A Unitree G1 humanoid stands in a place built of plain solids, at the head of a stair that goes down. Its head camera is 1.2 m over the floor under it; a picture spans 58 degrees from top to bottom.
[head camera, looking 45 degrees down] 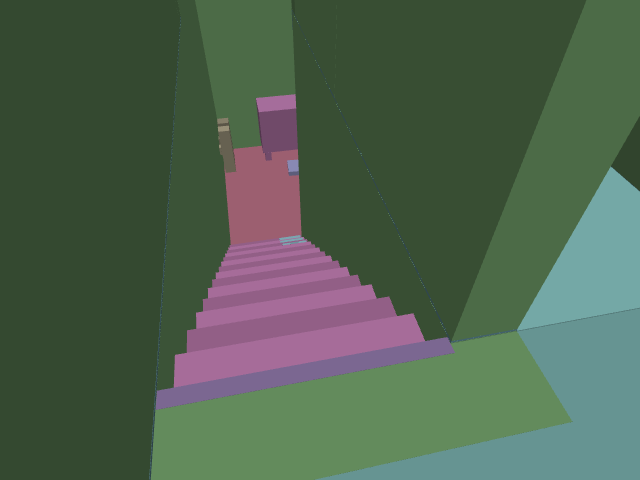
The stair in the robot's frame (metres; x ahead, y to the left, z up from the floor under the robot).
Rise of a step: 0.19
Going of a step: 0.23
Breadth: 0.90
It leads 12 degrees to the left of straight ahead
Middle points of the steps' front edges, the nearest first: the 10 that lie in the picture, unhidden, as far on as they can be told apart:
0.67 0.03 0.00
0.90 0.08 -0.18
1.12 0.13 -0.37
1.35 0.17 -0.56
1.57 0.22 -0.75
1.80 0.26 -0.94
2.03 0.31 -1.12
2.25 0.36 -1.31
2.48 0.40 -1.50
2.70 0.45 -1.69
